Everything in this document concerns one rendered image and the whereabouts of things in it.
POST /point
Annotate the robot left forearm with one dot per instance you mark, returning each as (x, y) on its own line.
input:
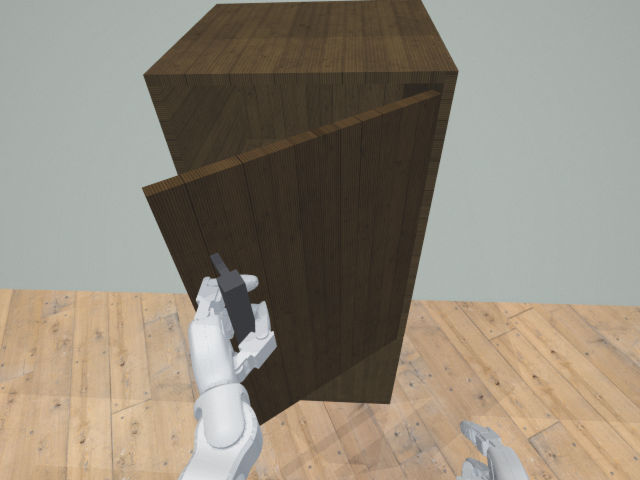
(228, 439)

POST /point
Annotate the left robot hand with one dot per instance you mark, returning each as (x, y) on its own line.
(210, 333)

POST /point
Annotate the handle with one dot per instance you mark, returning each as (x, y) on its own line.
(236, 299)

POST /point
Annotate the cupboard door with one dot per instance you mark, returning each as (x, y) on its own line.
(326, 220)

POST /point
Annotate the right robot hand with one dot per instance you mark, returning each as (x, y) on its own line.
(503, 463)

